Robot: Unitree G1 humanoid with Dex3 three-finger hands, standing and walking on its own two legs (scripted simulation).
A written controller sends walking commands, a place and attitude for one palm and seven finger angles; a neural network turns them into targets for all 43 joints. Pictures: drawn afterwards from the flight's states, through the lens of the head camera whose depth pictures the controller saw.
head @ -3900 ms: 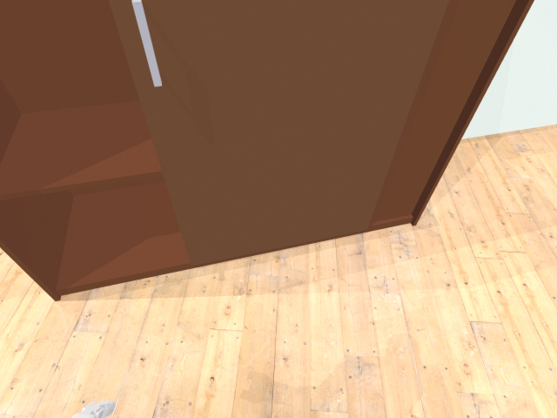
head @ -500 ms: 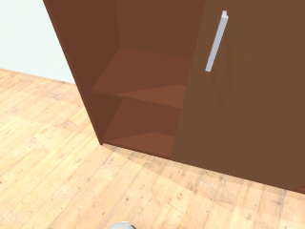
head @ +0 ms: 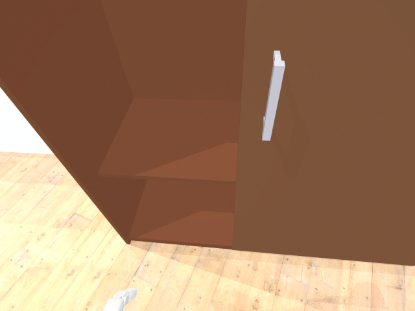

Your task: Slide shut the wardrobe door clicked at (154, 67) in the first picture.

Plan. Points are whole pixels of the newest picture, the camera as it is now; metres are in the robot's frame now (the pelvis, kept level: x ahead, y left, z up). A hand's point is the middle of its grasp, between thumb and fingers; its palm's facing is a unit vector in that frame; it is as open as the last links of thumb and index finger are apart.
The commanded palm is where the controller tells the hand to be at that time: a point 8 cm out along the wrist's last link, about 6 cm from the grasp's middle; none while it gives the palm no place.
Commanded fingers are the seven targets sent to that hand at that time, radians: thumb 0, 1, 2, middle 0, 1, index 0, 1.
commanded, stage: come to a stop and stand still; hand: right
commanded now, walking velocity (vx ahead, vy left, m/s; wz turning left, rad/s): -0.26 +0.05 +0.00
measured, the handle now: (271, 99) +0.45 -0.12 +0.18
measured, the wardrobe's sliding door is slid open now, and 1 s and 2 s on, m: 0.51 0.51 0.51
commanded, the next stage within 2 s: look again from close up in 1.98 s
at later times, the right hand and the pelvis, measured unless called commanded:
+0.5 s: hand out of the picture +0.04 -0.12 -0.17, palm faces +0.02 +0.96 -0.27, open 7.3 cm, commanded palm none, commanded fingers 0.00 -0.90 -0.90 0.20 0.30 0.20 0.30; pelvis -0.04 +0.07 -0.02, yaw -2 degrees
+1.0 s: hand out of the picture -0.02 -0.10 -0.18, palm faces +0.04 +0.98 -0.20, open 7.3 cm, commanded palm none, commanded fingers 0.00 -0.90 -0.90 0.20 0.30 0.20 0.30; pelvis -0.02 +0.08 -0.01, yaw -1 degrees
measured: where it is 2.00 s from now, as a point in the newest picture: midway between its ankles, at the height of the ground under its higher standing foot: outside the picture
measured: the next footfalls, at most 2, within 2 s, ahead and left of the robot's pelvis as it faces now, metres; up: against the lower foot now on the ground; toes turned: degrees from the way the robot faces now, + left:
left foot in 0.28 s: +0.03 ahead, +0.20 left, +0.00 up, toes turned -4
